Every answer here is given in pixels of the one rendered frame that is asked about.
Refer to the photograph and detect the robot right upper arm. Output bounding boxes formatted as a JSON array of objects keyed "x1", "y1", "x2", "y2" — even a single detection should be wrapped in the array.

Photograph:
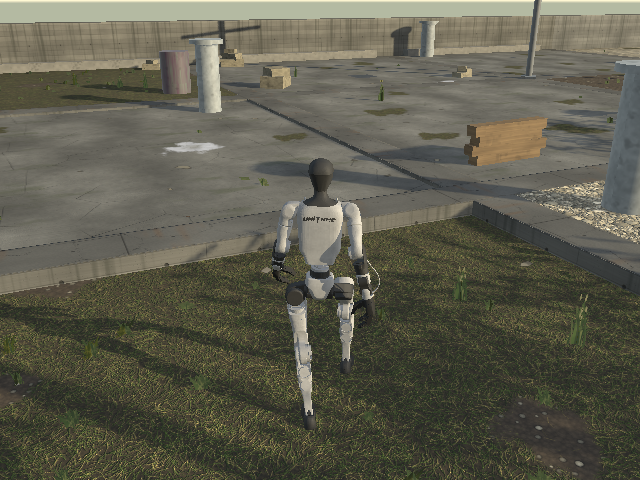
[{"x1": 341, "y1": 202, "x2": 363, "y2": 260}]

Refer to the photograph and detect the robot left forearm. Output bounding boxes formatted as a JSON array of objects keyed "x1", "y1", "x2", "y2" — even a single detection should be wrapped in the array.
[{"x1": 271, "y1": 239, "x2": 286, "y2": 271}]

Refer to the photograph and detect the robot right forearm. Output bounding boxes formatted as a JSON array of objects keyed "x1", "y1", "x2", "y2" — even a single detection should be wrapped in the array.
[{"x1": 353, "y1": 244, "x2": 374, "y2": 300}]

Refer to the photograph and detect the left robot hand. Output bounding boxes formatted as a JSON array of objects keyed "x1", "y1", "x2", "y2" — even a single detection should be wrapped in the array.
[{"x1": 272, "y1": 265, "x2": 296, "y2": 284}]

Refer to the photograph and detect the robot head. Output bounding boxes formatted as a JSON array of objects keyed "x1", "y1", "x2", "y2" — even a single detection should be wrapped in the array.
[{"x1": 303, "y1": 158, "x2": 338, "y2": 207}]

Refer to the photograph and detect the robot left upper arm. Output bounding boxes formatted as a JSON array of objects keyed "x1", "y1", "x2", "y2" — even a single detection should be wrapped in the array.
[{"x1": 275, "y1": 201, "x2": 300, "y2": 254}]

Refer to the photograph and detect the right robot hand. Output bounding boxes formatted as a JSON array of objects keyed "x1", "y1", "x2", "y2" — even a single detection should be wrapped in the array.
[{"x1": 351, "y1": 297, "x2": 375, "y2": 328}]

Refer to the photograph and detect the robot right thigh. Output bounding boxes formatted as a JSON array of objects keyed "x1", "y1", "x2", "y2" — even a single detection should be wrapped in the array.
[{"x1": 333, "y1": 277, "x2": 354, "y2": 320}]

